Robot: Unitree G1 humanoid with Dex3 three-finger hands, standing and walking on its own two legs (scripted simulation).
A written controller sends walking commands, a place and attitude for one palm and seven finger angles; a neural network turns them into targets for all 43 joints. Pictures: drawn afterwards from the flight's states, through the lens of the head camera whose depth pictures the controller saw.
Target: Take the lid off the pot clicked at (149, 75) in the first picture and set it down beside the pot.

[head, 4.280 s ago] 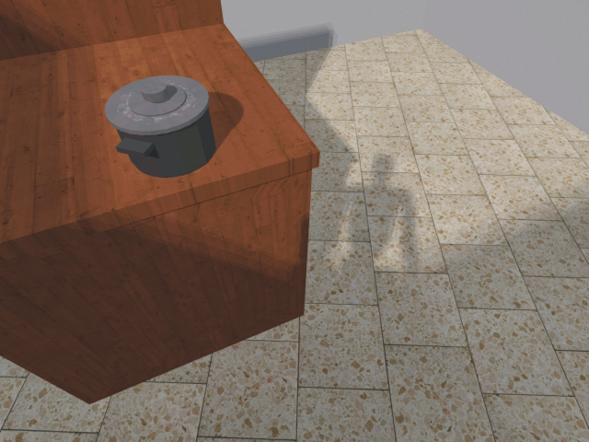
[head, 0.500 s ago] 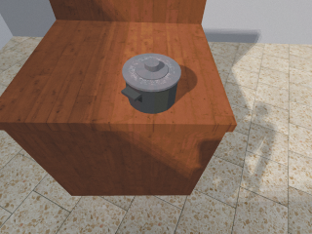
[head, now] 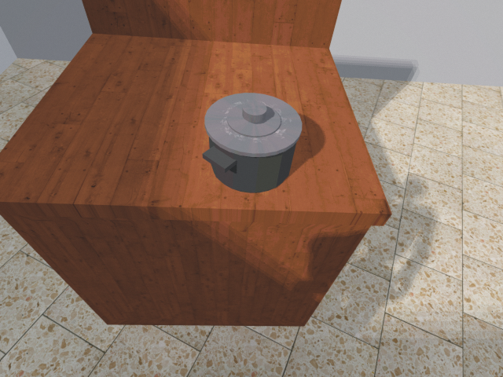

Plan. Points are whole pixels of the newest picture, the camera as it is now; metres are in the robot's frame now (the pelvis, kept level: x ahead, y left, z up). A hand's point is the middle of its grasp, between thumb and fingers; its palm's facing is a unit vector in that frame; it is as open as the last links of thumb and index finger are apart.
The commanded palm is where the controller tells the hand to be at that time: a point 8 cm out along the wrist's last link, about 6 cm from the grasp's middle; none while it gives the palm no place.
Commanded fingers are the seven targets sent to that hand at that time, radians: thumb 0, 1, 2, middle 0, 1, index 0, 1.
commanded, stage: look again from close up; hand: left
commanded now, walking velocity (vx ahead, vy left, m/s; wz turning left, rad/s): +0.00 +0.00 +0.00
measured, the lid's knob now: (254, 111) +0.51 +0.04 +0.16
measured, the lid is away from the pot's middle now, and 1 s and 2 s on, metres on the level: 0.00 0.00 0.00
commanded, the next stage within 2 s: shuffle to correct the standing spot in 0.20 s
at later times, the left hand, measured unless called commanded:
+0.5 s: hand out of the picture -0.03 +0.18 -0.18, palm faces +0.03 -0.98 -0.18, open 7.4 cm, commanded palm none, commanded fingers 0.00 0.90 0.90 -0.20 -0.30 -0.20 -0.30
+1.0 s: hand out of the picture -0.04 +0.11 -0.19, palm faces +0.11 -0.99 -0.08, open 7.4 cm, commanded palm none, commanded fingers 0.00 0.90 0.90 -0.20 -0.30 -0.20 -0.30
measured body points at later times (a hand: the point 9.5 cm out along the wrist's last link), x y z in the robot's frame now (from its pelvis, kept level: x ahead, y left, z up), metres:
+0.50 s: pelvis -0.02 +0.00 +0.01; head +0.01 +0.03 +0.45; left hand -0.03 +0.24 -0.16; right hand +0.03 -0.23 -0.14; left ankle +0.01 +0.08 -0.73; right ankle -0.09 -0.11 -0.73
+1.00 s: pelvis +0.02 -0.04 -0.01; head +0.05 +0.01 +0.44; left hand -0.04 +0.16 -0.18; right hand +0.10 -0.27 -0.14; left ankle +0.04 +0.04 -0.73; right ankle -0.06 -0.12 -0.73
